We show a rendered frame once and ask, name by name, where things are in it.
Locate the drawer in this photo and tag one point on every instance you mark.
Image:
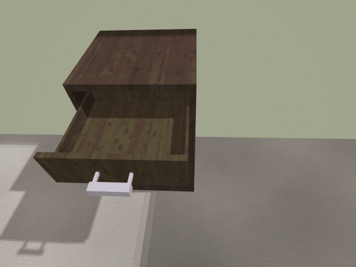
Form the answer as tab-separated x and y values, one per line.
118	132

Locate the handle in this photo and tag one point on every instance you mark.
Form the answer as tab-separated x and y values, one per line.
110	188

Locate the cabinet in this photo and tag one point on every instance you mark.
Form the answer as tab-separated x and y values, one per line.
140	60

